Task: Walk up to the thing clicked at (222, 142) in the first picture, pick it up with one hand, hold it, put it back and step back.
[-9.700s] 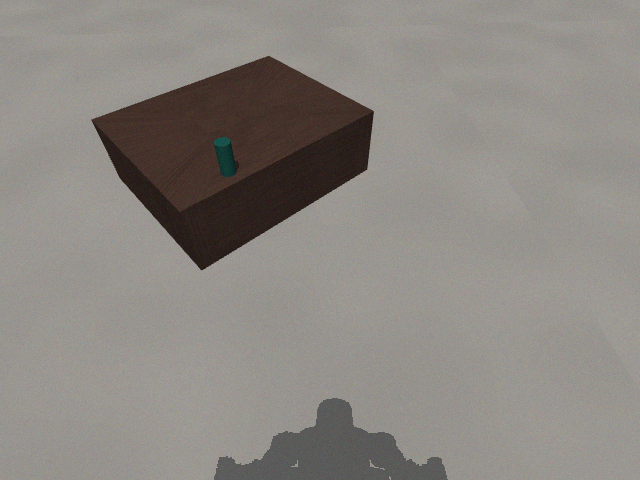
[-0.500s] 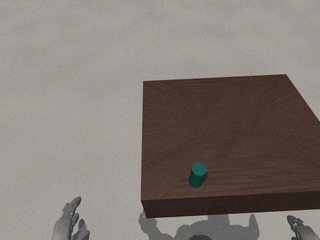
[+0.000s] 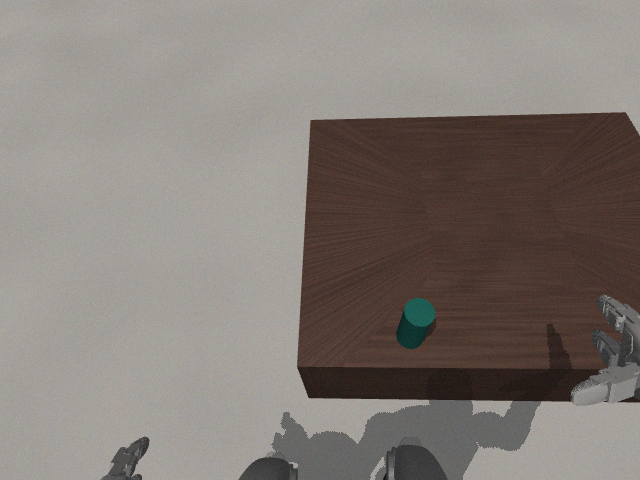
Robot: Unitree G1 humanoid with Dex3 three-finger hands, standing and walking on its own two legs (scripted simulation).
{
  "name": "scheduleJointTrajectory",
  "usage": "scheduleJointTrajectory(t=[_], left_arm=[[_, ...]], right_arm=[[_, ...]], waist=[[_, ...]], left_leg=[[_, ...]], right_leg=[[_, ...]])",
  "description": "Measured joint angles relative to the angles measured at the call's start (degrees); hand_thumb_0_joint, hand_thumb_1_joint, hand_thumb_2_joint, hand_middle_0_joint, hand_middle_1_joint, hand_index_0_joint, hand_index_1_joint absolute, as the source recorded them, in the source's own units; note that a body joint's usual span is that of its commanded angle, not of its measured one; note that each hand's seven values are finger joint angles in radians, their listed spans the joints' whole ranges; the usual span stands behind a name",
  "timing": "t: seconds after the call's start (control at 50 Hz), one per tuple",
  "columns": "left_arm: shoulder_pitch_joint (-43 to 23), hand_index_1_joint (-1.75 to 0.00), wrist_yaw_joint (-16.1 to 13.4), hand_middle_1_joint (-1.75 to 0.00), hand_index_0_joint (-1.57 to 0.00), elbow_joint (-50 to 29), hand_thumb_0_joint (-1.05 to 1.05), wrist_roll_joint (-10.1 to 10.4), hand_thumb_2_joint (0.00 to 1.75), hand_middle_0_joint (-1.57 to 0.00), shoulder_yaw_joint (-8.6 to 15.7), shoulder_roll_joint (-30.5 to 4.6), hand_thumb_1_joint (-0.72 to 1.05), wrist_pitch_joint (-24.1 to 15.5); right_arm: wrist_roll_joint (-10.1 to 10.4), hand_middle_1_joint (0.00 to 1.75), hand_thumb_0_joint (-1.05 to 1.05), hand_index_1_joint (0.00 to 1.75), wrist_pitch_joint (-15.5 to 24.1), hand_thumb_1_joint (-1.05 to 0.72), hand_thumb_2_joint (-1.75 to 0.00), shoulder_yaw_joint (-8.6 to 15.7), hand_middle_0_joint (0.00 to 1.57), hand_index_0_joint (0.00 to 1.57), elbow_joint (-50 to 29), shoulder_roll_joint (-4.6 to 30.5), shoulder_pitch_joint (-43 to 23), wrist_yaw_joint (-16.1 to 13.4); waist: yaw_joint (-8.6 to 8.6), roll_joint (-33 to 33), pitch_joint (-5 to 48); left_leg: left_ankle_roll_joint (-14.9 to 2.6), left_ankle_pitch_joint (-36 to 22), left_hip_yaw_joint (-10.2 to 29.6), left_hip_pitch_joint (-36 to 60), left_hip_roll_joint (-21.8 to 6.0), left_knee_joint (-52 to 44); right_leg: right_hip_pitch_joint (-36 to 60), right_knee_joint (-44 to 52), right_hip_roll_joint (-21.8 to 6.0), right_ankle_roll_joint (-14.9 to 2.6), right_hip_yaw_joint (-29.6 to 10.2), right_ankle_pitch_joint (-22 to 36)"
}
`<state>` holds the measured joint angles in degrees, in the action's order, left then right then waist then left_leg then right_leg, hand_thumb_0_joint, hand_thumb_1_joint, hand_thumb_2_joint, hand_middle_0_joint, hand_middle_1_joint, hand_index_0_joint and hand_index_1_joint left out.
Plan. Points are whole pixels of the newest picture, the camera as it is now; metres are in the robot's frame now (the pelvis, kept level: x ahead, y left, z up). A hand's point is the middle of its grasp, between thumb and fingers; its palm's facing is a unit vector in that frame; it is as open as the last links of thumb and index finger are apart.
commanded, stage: go down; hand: right
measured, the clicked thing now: (414, 324) +0.43 -0.14 -0.31
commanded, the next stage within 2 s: approach in 0.74 s
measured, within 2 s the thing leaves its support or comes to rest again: neither
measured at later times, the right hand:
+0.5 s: hand (591, 313) +0.35 -0.32 -0.04, palm faces +0.08 +0.99 -0.12, open 17.7 cm
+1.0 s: hand (588, 303) +0.37 -0.33 -0.05, palm faces +0.07 +0.99 -0.08, open 17.7 cm
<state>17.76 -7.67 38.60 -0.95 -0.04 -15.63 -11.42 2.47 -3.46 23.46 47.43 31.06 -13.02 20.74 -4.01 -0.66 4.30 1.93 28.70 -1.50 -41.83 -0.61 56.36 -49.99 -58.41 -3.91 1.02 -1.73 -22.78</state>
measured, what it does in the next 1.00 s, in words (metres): stands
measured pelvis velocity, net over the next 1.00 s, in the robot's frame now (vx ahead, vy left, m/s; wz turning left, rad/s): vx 0.00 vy -0.01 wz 0.01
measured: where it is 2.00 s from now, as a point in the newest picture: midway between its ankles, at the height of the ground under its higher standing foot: outside the picture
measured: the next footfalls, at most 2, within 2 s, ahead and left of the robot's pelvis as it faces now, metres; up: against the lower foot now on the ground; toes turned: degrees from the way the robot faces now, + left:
none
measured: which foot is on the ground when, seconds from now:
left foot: down 0.00-1.00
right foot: down 0.00-1.00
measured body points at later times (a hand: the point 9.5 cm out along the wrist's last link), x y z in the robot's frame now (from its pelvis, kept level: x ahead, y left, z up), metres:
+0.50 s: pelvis +0.00 +0.00 -0.01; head +0.11 -0.03 +0.43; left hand +0.08 +0.28 -0.11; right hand +0.35 -0.37 -0.03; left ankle -0.01 +0.15 -0.67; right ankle +0.05 -0.13 -0.67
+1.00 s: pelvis +0.00 -0.01 -0.02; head +0.12 -0.05 +0.41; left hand +0.09 +0.27 -0.11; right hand +0.36 -0.38 -0.04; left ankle -0.01 +0.15 -0.67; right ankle +0.05 -0.13 -0.67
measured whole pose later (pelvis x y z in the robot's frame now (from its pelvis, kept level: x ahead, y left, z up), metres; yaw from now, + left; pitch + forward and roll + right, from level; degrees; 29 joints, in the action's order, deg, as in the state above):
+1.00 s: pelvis +0.00 -0.01 -0.02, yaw +1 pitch +20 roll +4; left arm 16.8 -0.4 36.8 -0.8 -1.2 -16.5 -4.7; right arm 4.0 16.0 28.4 66.1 37.6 -28.5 27.4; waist -5.0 1.1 6.0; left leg 2.7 30.6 -1.2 -51.0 -0.6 61.4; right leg -59.7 -64.3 -3.9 0.2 -1.8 -25.0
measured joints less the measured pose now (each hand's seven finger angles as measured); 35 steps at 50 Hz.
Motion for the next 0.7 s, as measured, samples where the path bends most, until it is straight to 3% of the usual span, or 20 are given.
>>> scheduleJointTrajectory(t=[0.14,0.24,0.52,0.7], left_arm=[[0.41,-0.29,1.58,-0.29,-0.19,0.29,0.01,-0.11,0.89,-0.2,-0.24,-0.32,0.88,1.75],[0.08,-0.29,2.47,-0.29,-0.19,0.03,0.01,-0.01,0.9,-0.2,-0.67,-0.38,0.89,2.76],[-0.58,-0.29,4.57,-0.29,-0.2,-0.48,0.0,0.22,0.9,-0.2,-1.16,-0.98,0.9,4.76],[-0.79,-0.3,5.73,-0.29,-0.2,-0.64,0.0,0.38,0.9,-0.2,-1.1,-0.88,0.9,6.06]], right_arm=[[0.04,0.05,-0.02,0.05,7.63,0.58,-0.03,2.37,0.06,0.05,7.25,2.16,-5.51,2.27],[-0.11,0.05,-0.02,0.05,10.6,0.59,-0.03,3.41,0.06,0.05,11.44,3.71,-8.68,3.47],[0.1,0.05,-0.02,0.05,14.89,0.59,-0.04,4.83,0.06,0.05,16.11,6.39,-12.9,5.61],[0.46,0.05,-0.02,0.05,15.73,0.6,-0.04,5.07,0.06,0.05,15.43,5.98,-12.8,6.12]], waist=[[-0.16,0.52,-0.11],[-0.5,0.74,-0.16],[-0.91,1.51,0.24],[-0.76,1.56,0.46]], left_leg=[[-0.11,0.46,0.14,-3.07,0.11,2.01],[-0.17,0.33,0.08,-3.94,0.22,2.11],[-0.02,0.72,-0.09,-5.53,0.37,2.46],[0.32,0.77,0.1,-5.16,0.28,1.68]], right_leg=[[-2.86,-1.61,-0.12,0.07,0.0,-0.26],[-3.72,-1.66,-0.2,0.12,-0.09,-0.1],[-5.66,-2.62,-0.31,0.0,-0.34,-0.76],[-5.55,-2.52,-0.24,-0.31,-0.12,-1.24]])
